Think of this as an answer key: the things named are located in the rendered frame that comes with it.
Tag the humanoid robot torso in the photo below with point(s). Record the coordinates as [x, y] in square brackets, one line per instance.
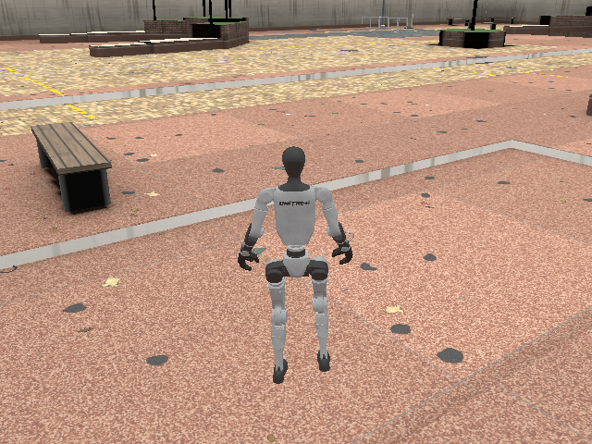
[295, 225]

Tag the left robot forearm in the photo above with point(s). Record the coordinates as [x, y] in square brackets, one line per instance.
[248, 243]

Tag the robot left hand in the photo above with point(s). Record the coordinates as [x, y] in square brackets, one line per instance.
[251, 257]

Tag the left robot upper arm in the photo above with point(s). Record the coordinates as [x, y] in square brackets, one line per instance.
[265, 197]

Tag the right robot forearm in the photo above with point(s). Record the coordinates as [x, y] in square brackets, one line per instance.
[341, 240]

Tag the robot right hand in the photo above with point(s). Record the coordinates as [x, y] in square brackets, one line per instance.
[348, 255]

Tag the robot left foot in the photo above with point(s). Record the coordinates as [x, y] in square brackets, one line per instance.
[278, 375]

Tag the right robot upper arm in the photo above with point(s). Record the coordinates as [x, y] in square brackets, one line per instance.
[323, 195]

